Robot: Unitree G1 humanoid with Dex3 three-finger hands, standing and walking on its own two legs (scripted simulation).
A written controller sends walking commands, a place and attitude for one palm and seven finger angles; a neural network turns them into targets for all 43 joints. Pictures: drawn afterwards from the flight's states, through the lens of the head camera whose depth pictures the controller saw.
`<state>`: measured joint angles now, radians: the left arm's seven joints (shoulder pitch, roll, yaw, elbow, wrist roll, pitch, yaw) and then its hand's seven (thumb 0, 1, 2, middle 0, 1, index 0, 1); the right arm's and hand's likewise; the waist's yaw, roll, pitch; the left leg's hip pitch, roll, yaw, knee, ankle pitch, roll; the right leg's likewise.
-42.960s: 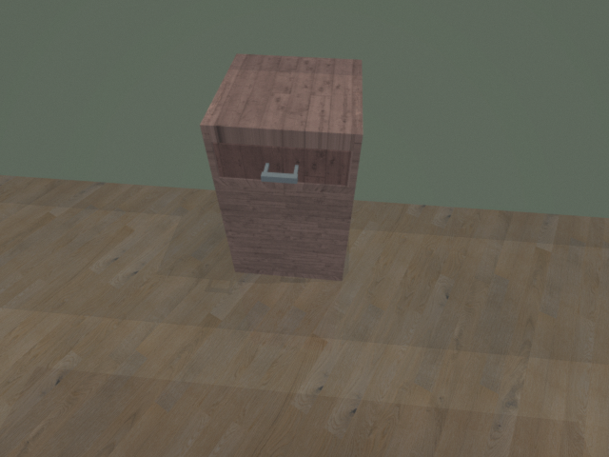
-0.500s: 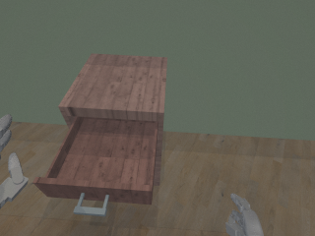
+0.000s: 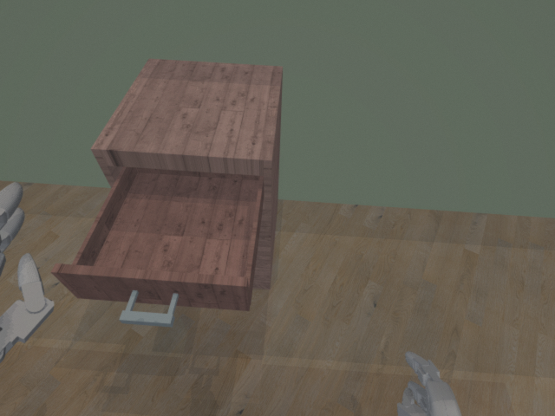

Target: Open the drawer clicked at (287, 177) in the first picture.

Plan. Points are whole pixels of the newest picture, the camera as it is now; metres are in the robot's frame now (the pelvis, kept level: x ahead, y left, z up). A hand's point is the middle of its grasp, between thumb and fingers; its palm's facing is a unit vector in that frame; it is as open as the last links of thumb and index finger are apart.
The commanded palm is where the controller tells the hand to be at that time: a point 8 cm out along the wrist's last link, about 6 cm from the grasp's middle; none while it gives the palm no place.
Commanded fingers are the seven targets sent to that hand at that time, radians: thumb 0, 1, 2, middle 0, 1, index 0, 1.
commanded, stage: step back with the hand held close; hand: left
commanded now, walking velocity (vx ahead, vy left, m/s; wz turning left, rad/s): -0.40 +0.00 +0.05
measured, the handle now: (150, 308) +0.34 +0.27 -0.19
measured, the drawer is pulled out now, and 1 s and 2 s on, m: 0.30 0.30 0.30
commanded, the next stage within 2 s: stop stepping back and stand still in 0.34 s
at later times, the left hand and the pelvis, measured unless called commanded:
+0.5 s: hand out of the picture +0.10 +0.19 +0.16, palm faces +0.31 -0.83 -0.47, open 7.4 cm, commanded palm +0.02 +0.24 +0.18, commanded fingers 0.00 0.90 0.90 -0.20 -0.30 -0.20 -0.30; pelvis -0.09 -0.05 +0.01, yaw +3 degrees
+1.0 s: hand out of the picture +0.06 +0.18 +0.16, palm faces +0.34 -0.84 -0.41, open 7.4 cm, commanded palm -0.01 +0.23 +0.18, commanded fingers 0.00 0.90 0.90 -0.20 -0.30 -0.20 -0.30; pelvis -0.12 -0.06 +0.01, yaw +2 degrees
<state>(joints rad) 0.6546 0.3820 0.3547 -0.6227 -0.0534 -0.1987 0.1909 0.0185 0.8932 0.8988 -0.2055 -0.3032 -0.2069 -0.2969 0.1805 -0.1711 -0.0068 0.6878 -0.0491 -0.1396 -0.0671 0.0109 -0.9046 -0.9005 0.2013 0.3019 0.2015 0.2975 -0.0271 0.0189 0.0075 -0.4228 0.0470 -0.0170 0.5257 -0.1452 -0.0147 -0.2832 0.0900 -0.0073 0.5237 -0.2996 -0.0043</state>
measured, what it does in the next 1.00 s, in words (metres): walks backwards: left foot, then right foot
